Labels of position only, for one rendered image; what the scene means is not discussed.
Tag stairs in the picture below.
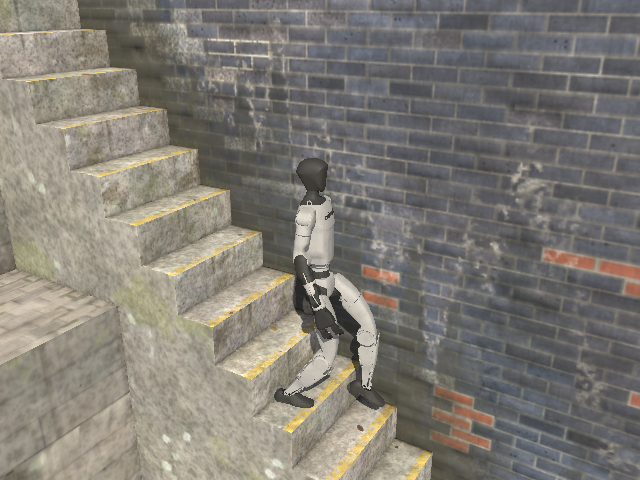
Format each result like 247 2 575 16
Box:
0 0 433 480

